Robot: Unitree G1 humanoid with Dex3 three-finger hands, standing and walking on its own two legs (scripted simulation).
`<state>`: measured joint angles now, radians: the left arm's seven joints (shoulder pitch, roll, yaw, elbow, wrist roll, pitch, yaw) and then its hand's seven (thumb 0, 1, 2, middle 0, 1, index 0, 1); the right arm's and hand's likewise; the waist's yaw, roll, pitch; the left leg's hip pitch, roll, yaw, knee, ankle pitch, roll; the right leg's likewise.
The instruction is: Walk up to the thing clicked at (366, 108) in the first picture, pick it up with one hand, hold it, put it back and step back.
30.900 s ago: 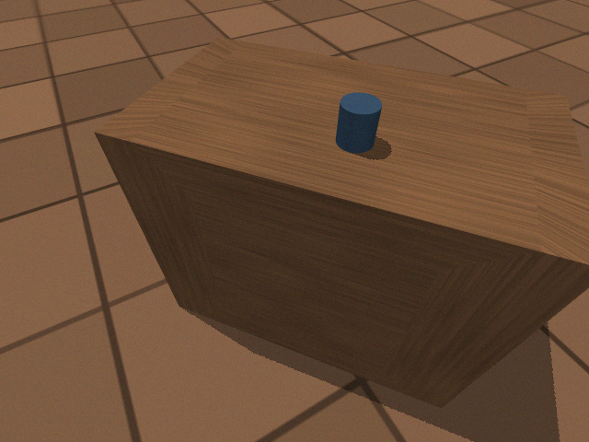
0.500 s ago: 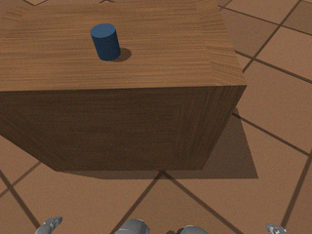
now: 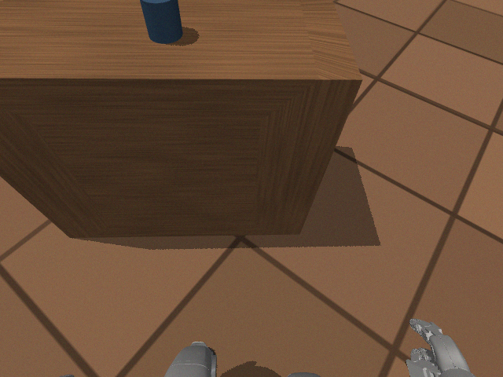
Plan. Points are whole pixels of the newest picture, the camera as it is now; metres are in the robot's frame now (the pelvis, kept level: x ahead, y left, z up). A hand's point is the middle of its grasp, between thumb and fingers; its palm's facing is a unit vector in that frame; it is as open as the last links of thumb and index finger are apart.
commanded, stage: step back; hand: left
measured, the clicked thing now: (162, 15) +0.83 +0.24 +0.09
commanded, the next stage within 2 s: stand in 1.92 s
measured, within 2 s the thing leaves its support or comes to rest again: neither
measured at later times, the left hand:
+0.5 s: hand out of the picture -0.05 +0.25 -0.14, palm faces +0.11 -0.93 -0.36, open 7.4 cm
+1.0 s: hand out of the picture -0.31 +0.22 -0.12, palm faces +0.08 -0.89 -0.45, open 7.4 cm
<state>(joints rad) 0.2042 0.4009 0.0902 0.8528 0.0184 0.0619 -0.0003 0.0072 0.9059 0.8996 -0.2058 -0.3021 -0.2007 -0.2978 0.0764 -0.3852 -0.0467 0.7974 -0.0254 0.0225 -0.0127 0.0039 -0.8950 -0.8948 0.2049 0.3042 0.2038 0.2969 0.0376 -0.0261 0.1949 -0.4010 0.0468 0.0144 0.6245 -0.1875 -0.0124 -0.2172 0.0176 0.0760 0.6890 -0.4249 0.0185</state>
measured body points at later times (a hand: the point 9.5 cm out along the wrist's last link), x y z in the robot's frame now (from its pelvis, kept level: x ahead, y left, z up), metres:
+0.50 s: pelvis -0.17 -0.02 +0.01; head -0.12 +0.00 +0.45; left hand -0.06 +0.30 -0.11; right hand -0.06 -0.32 -0.11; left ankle -0.15 +0.09 -0.72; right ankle -0.11 -0.14 -0.67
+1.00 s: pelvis -0.33 -0.07 +0.01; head -0.30 -0.10 +0.46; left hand -0.31 +0.26 -0.09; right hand -0.23 -0.38 -0.13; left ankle -0.34 +0.08 -0.67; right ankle -0.31 -0.18 -0.72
